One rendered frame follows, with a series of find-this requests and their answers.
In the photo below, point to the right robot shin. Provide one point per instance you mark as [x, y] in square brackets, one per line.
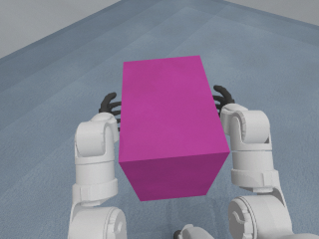
[186, 226]

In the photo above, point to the robot left upper arm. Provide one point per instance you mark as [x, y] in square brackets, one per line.
[99, 223]

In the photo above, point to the robot right forearm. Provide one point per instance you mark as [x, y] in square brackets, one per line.
[250, 143]

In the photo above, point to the right robot thigh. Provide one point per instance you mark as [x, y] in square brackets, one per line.
[194, 233]

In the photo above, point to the left robot hand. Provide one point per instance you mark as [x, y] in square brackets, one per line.
[106, 106]

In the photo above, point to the robot left forearm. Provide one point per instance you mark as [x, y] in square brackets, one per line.
[94, 145]

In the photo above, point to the carton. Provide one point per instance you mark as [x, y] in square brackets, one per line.
[172, 143]

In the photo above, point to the right robot hand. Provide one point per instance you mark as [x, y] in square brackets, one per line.
[225, 100]

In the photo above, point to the robot right upper arm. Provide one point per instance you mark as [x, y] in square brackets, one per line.
[261, 217]

